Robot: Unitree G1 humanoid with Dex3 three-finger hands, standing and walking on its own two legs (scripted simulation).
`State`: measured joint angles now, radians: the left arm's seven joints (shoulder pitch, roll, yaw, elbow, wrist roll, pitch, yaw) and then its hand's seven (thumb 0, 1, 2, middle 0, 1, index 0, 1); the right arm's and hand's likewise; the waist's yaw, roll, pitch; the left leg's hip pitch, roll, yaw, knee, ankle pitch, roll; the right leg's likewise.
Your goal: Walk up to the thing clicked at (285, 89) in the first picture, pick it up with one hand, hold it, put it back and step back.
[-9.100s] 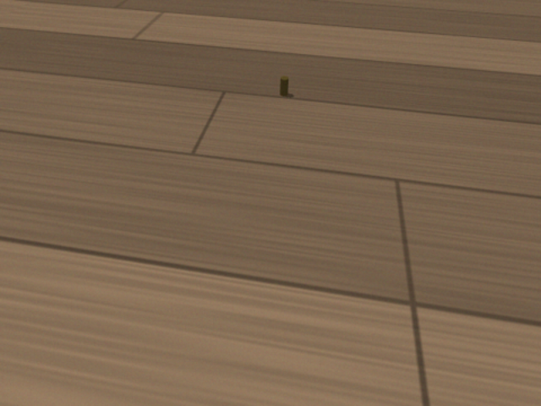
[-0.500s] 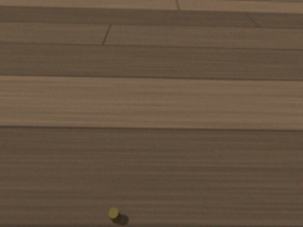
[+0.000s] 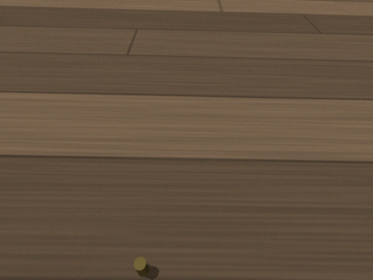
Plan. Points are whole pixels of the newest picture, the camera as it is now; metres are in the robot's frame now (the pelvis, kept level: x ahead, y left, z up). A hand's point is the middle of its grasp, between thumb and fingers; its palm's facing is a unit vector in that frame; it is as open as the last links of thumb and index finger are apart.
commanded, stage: stand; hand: left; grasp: from the side
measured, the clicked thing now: (141, 266) +0.33 +0.20 -0.72
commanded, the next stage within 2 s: go down in 0.30 s
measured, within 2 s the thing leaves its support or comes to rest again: neither
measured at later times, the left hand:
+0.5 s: hand out of the picture +0.09 +0.25 -0.16, palm faces +0.05 -0.94 -0.34, open 7.8 cm
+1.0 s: hand out of the picture +0.13 +0.27 -0.20, palm faces +0.02 -0.93 -0.37, open 15.2 cm
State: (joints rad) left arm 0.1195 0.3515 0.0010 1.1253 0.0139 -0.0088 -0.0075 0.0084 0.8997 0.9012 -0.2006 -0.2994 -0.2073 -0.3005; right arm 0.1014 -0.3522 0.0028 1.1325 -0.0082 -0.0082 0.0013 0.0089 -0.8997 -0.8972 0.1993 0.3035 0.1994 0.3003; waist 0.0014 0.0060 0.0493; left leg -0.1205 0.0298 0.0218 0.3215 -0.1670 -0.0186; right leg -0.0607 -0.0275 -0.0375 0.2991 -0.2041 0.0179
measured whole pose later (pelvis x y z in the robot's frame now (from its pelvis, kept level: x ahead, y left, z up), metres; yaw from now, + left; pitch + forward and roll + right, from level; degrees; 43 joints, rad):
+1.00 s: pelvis -0.02 +0.00 -0.07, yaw -1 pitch +13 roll -1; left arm 0.16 0.34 0.22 0.68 0.10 0.09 -0.06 0.00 -0.30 0.51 -0.03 -0.48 -0.05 -0.47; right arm 0.22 -0.25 -0.04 0.63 0.02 -0.09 -0.04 0.01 -0.89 -0.90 0.20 0.30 0.20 0.30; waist -0.02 0.00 -0.07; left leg -0.78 0.05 0.00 0.98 -0.43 -0.01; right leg -0.72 -0.02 -0.03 0.96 -0.48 0.01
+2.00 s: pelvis -0.07 +0.00 -0.24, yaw -3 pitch +30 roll -3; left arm -0.11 0.55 0.44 0.68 0.14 -0.25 -0.20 0.00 -0.33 0.35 -0.04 -0.36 -0.06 -0.34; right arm 0.11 -0.28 -0.04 0.62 -0.01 -0.10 0.00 0.01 -0.86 -0.88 0.20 0.30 0.20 0.30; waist -0.02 0.00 -0.15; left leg -1.62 0.07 -0.05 1.71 -0.62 -0.02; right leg -1.54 -0.01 -0.04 1.70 -0.68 0.00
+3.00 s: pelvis -0.10 +0.00 -0.35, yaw -6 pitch +32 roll -5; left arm -0.36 0.75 0.62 0.86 0.02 -0.44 -0.45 0.00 -0.26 0.34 -0.01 -0.29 -0.02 -0.27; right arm 0.06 -0.32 0.02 0.68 -0.04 -0.07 0.00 0.01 -0.84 -0.88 0.20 0.30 0.20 0.30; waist -0.02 -0.02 -0.11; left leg -2.00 0.07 -0.11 2.08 -0.64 -0.03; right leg -1.90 0.01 -0.07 2.05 -0.71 0.00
